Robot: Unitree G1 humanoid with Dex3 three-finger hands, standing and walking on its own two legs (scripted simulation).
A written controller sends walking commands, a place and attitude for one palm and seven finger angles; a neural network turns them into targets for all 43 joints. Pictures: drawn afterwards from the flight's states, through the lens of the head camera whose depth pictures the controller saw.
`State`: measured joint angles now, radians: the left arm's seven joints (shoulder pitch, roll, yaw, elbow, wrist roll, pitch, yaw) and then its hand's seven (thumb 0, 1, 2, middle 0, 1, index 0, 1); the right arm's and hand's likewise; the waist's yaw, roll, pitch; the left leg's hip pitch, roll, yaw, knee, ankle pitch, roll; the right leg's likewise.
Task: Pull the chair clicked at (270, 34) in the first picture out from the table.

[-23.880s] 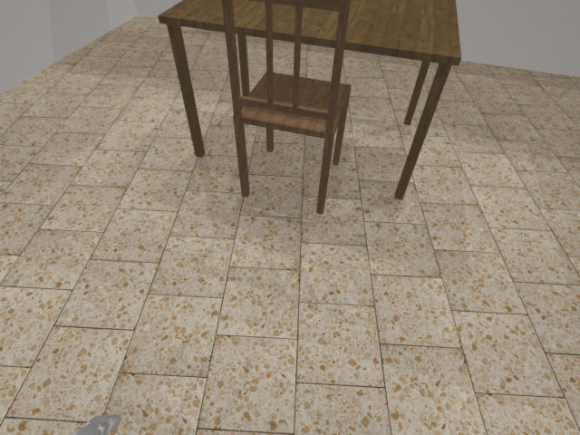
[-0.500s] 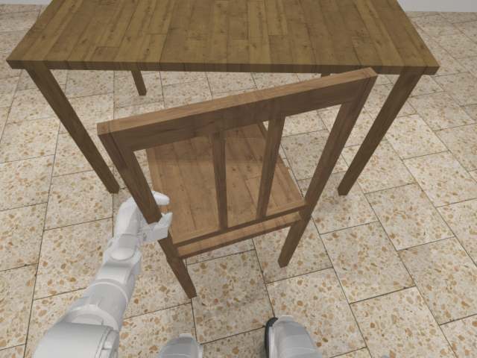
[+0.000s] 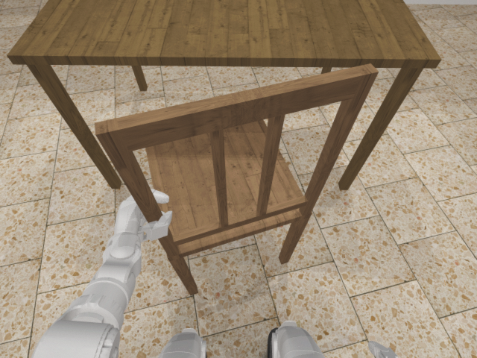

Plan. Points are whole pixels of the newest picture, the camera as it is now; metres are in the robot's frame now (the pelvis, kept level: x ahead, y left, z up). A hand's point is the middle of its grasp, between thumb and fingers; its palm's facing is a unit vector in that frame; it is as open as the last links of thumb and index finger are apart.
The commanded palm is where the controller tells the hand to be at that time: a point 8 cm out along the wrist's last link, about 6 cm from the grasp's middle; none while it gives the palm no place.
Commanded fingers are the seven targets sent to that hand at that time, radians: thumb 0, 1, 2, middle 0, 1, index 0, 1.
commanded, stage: step backward, pulling the chair out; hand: left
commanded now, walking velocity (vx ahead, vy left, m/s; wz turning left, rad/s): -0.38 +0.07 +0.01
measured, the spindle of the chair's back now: (220, 186) +0.42 +0.05 -0.02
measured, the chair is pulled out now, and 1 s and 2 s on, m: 0.21 0.24 0.26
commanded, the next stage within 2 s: none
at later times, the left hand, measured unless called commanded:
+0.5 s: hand (162, 227) +0.34 +0.16 -0.05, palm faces +0.12 -0.97 -0.22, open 6.0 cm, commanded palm +0.35 +0.21 -0.05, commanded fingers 0.00 0.90 0.90 -0.50 -1.45 -0.50 -1.45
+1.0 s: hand (160, 238) +0.32 +0.16 -0.05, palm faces +0.08 -0.97 -0.21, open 6.0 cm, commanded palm +0.33 +0.21 -0.04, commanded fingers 0.00 0.90 0.90 -0.50 -1.45 -0.50 -1.45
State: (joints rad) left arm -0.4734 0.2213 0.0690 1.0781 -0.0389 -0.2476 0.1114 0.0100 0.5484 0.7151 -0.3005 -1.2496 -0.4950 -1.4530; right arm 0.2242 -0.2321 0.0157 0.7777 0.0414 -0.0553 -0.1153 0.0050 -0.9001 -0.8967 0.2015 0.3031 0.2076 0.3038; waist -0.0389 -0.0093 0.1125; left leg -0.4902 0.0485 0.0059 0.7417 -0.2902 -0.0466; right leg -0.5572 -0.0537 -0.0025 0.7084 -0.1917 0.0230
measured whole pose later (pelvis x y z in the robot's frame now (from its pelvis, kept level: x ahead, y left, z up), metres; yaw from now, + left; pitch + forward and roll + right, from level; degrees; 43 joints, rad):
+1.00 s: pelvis -0.03 +0.00 +0.01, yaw +1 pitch +1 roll +1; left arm -0.49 0.20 0.06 1.11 -0.04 -0.22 0.11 0.02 0.57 0.67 -0.25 -1.25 -0.50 -1.45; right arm 0.25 -0.29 0.01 0.78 0.05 -0.04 -0.12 0.00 -0.90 -0.90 0.20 0.30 0.21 0.30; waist -0.05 -0.01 0.11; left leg -0.44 0.02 0.00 0.69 -0.25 -0.03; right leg -0.55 -0.08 -0.03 0.65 -0.18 0.02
